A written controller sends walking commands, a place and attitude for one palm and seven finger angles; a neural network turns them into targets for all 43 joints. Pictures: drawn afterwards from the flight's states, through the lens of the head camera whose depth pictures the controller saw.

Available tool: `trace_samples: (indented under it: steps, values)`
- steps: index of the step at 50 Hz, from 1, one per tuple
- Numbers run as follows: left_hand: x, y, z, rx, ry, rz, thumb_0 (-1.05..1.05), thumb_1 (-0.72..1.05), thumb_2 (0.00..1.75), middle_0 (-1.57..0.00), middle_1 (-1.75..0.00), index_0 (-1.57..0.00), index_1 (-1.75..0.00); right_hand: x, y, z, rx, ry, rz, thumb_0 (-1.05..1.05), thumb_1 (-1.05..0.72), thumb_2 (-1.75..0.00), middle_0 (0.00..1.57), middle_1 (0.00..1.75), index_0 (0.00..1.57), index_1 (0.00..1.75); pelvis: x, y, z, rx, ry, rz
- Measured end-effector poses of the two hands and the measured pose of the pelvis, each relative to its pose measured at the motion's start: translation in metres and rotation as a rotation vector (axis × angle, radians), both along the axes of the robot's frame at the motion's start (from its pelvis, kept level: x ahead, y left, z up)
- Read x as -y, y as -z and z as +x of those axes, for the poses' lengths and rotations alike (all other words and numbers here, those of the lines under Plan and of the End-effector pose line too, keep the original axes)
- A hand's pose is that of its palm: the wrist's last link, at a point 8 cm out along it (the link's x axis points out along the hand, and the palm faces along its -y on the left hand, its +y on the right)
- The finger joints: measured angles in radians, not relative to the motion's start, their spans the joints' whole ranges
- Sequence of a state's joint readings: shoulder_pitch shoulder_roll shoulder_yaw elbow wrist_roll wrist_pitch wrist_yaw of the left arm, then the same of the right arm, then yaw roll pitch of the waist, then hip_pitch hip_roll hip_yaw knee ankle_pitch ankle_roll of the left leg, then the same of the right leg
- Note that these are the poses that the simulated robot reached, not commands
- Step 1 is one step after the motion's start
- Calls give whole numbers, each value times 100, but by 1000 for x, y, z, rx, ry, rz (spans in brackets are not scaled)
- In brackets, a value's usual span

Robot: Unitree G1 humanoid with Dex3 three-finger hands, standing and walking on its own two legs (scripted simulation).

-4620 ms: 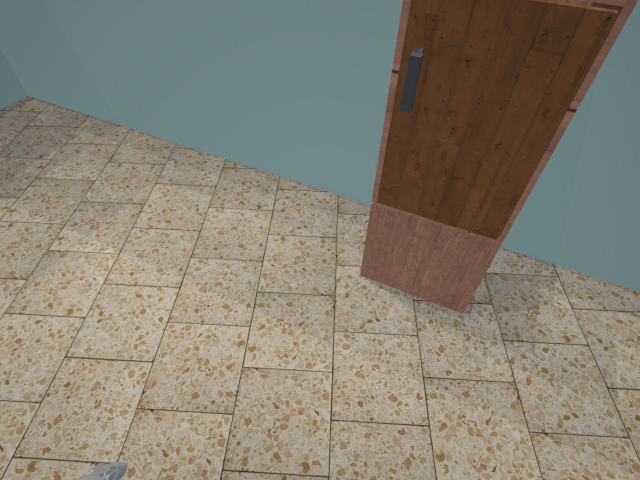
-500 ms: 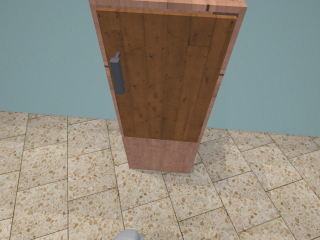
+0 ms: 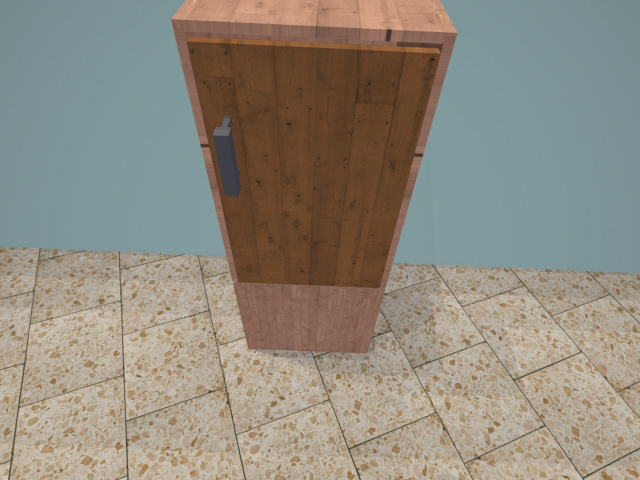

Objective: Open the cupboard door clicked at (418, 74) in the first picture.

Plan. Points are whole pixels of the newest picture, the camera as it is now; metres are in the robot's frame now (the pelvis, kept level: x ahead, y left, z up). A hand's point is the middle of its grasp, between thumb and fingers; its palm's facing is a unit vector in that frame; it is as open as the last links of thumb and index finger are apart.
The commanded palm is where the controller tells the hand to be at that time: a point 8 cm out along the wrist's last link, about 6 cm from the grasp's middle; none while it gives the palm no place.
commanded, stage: come to a stop and stand still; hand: left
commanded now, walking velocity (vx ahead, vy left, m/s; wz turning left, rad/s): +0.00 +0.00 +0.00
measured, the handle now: (230, 156) +0.60 +0.19 +0.07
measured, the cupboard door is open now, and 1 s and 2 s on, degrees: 0 0 0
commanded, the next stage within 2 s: look again from close up in 0.36 s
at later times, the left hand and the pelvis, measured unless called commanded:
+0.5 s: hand out of the picture -0.03 +0.11 -0.18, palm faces +0.03 -0.99 -0.14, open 7.4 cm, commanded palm none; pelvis +0.00 -0.03 +0.00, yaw +0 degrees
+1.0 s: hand out of the picture +0.00 +0.19 -0.19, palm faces +0.05 -0.98 -0.19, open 7.4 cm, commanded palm none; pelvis -0.01 +0.00 -0.01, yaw +1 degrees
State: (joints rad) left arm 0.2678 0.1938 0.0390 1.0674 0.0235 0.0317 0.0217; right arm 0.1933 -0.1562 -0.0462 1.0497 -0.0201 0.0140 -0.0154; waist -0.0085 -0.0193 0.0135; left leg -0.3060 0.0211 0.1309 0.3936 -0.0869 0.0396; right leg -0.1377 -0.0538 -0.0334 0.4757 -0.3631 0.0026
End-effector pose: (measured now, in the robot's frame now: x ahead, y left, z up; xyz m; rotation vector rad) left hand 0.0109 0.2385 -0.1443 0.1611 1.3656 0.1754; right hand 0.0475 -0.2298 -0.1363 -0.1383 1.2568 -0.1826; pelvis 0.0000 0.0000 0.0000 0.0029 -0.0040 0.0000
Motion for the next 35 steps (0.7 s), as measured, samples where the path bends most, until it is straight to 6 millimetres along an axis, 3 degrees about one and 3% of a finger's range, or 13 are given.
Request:
trace_samples:
  steps: [5,12,19,24,30,35]
  values:
    - [26,-5,-20,-1,-6,-5,0,91,90,-20,-30,-20,-30,14,12,-50,-106,27,31,-1,-92,-89,20,30,20,30,13,-1,-6,21,-11,-2]
    - [56,7,-37,-53,-3,-58,0,91,90,-20,-30,-20,-30,10,15,-109,-232,71,53,0,-91,-90,19,29,20,29,25,2,-7,46,-8,-12]
    - [75,10,-41,-84,-19,-93,0,91,90,-20,-30,-20,-30,-5,12,-138,-335,90,85,0,-91,-90,19,29,20,29,30,3,-4,28,-13,-7]
    - [79,8,-44,-104,-26,-90,0,91,90,-20,-30,-20,-30,-13,13,-128,-338,77,107,0,-91,-90,19,29,20,29,31,3,1,14,-11,-12]
    - [69,14,-39,-77,-8,-80,0,91,90,-20,-30,-20,-30,-13,17,-72,-169,31,81,0,-91,-90,20,29,20,30,23,8,6,25,-11,-28]
    - [50,18,-24,-6,-31,-64,0,91,90,-20,-30,-20,-30,0,16,-42,-110,-21,11,4,-94,-89,20,30,20,30,13,12,8,35,-21,-29]
